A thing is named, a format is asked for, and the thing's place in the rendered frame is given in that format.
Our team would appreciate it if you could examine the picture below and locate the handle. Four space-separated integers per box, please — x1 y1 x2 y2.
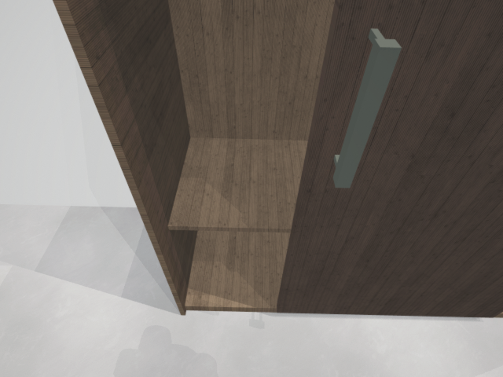
333 28 402 188

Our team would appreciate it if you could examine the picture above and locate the wardrobe door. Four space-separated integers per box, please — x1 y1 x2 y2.
277 0 503 318

